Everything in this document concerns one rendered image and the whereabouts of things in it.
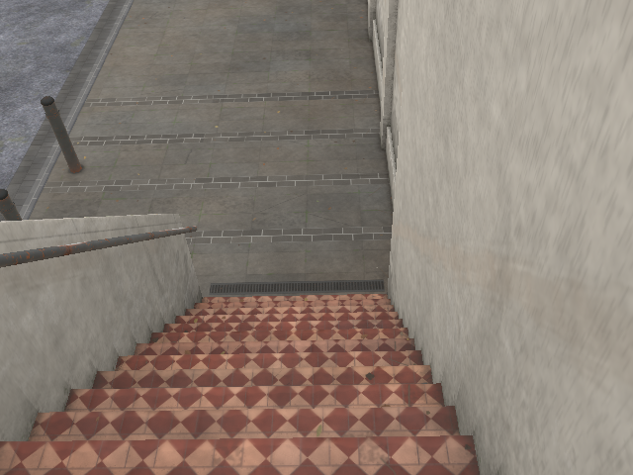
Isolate stairs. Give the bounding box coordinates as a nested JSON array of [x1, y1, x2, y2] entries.
[[0, 294, 480, 475]]

